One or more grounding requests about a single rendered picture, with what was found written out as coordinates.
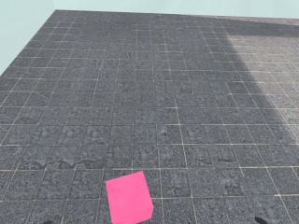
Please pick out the carton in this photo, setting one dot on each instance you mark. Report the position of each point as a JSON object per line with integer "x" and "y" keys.
{"x": 129, "y": 199}

